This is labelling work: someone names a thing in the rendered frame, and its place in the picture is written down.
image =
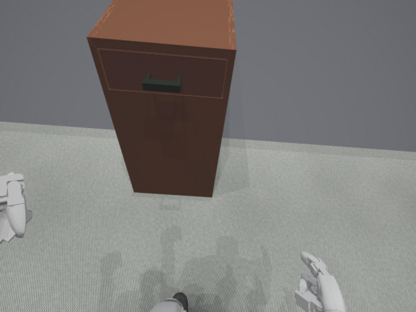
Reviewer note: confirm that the drawer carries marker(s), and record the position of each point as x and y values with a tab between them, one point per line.
200	76

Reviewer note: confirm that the handle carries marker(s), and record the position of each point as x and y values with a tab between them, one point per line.
161	85

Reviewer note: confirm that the robot left foot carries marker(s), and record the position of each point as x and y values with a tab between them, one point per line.
182	299

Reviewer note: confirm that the robot left hand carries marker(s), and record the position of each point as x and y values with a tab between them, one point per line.
13	209

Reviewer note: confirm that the robot right hand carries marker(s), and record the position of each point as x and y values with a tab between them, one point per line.
325	293

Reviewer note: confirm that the cabinet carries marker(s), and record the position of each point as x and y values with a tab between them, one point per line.
170	142

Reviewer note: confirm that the robot left shin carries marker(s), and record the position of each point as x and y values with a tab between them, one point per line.
173	300

